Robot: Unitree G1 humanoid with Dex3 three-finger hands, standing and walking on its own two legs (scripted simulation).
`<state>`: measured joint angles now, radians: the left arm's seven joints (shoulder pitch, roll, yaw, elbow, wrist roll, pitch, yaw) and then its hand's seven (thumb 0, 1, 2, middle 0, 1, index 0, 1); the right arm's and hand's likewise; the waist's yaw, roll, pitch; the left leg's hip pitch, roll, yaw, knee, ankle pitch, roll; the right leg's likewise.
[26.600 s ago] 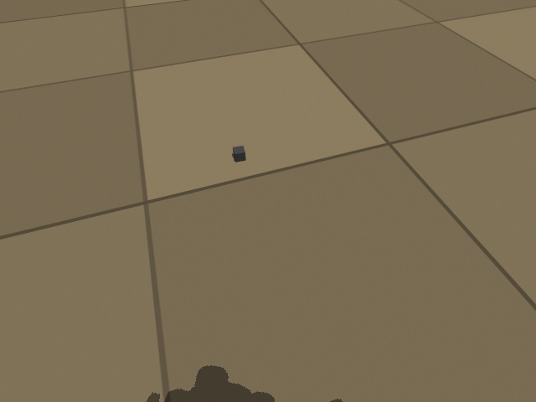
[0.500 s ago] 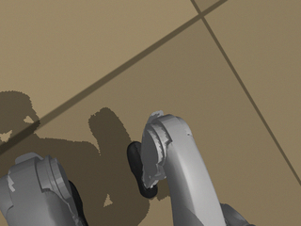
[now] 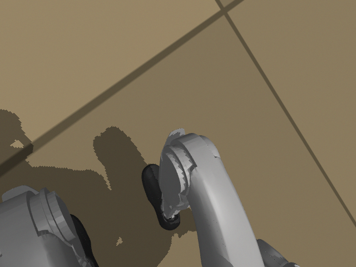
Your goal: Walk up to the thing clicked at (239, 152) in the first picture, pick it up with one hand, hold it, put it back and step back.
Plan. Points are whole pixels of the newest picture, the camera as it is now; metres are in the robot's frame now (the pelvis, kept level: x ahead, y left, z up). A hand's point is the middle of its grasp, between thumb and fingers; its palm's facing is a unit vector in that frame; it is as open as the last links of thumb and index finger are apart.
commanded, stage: open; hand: left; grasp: from above
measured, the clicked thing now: out of the picture +0.49 +0.32 -0.28
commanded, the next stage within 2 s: withdraw in 0.82 s
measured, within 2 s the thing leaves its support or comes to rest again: neither
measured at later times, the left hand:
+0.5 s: hand out of the picture +0.47 +0.32 -0.24, palm faces -0.39 -0.23 -0.89, open 12.4 cm
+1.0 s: hand out of the picture +0.47 +0.32 -0.24, palm faces -0.39 -0.22 -0.89, open 13.9 cm
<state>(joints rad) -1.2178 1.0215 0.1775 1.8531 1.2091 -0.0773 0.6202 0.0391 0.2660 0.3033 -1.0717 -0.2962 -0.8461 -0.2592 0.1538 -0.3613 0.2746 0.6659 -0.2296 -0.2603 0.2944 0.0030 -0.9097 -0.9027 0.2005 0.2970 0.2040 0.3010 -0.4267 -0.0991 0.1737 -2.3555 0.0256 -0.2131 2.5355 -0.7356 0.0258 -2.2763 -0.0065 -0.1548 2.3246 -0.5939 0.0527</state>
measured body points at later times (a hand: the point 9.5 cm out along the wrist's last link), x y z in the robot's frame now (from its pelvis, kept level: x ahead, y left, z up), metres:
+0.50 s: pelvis +0.00 +0.00 +0.00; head +0.29 +0.11 +0.33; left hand +0.49 +0.33 -0.19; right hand +0.03 -0.25 -0.05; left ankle +0.06 +0.12 -0.27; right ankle +0.13 -0.12 -0.27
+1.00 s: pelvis +0.00 +0.00 +0.01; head +0.29 +0.12 +0.32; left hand +0.49 +0.33 -0.19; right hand +0.02 -0.25 -0.04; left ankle +0.06 +0.12 -0.27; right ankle +0.13 -0.12 -0.27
